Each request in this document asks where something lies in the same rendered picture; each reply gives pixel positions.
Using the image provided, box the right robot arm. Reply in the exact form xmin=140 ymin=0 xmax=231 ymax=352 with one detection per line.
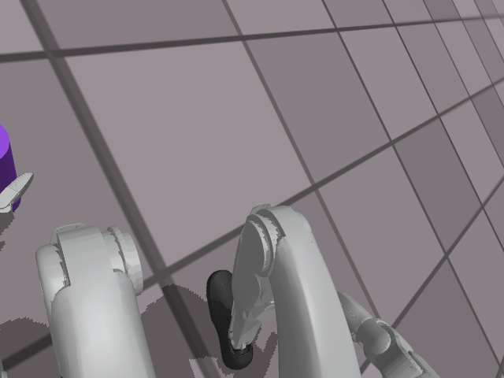
xmin=355 ymin=318 xmax=440 ymax=378

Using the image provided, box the right robot foot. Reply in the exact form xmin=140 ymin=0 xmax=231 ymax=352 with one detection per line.
xmin=206 ymin=270 xmax=253 ymax=370

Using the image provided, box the bottle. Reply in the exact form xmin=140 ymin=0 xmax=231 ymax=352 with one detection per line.
xmin=0 ymin=125 xmax=21 ymax=211

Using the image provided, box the right robot hand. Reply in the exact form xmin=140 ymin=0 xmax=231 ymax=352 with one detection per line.
xmin=337 ymin=291 xmax=374 ymax=343

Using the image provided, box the left robot hand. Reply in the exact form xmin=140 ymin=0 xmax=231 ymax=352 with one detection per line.
xmin=0 ymin=172 xmax=34 ymax=217

